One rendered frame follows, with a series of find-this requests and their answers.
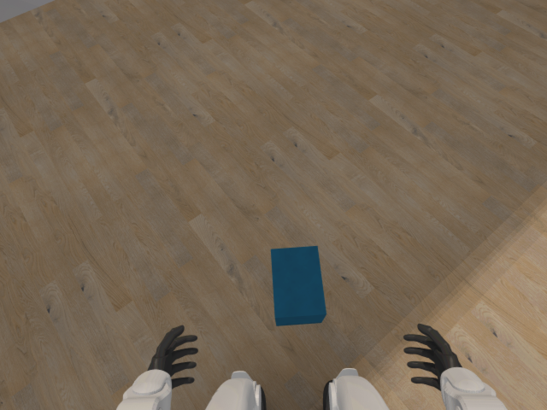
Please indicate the robot right hand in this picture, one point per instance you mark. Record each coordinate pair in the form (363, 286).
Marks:
(440, 353)

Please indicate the robot left hand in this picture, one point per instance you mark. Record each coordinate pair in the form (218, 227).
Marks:
(165, 355)

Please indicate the robot right shin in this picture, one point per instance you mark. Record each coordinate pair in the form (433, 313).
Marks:
(348, 372)

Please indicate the right robot forearm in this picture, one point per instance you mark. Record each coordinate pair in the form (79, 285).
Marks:
(462, 389)

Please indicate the carton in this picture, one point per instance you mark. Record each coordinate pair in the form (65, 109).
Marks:
(298, 294)

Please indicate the left robot forearm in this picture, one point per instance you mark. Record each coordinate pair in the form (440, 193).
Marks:
(152, 390)

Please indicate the left robot thigh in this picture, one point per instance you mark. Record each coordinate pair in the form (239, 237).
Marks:
(237, 394)

